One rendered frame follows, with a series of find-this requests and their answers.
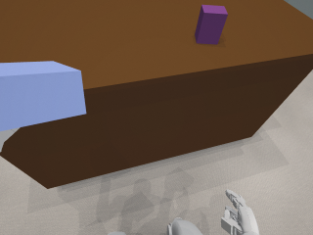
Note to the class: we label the robot right thigh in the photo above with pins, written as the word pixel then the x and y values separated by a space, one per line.
pixel 182 227

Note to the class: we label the table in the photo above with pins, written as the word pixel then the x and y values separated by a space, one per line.
pixel 151 91

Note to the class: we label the left robot hand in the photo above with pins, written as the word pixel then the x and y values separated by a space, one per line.
pixel 5 134

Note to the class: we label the right robot hand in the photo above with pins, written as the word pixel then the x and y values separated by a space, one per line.
pixel 241 222

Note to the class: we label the sponge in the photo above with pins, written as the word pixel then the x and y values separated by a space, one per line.
pixel 37 92

